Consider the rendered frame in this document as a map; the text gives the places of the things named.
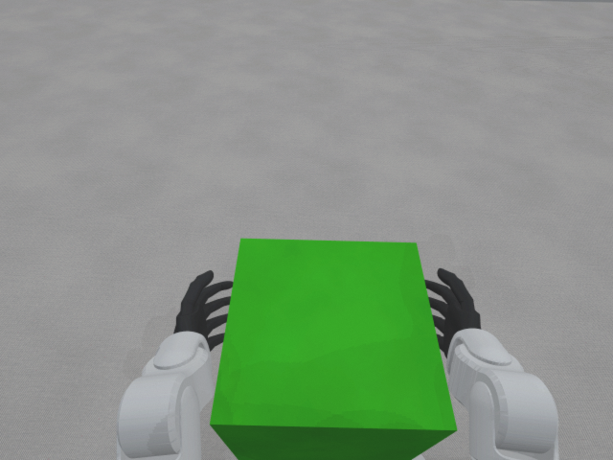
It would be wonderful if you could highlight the left robot forearm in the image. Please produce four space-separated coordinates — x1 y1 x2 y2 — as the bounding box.
116 332 215 460

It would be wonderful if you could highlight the robot right hand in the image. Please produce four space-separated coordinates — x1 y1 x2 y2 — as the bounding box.
424 268 482 359

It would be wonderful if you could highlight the right robot forearm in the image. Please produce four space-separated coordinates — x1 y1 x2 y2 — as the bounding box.
446 329 559 460

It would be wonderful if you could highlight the carton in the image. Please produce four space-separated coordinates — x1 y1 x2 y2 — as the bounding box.
210 239 457 460

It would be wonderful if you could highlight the robot left hand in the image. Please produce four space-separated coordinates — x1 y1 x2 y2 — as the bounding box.
174 270 233 352

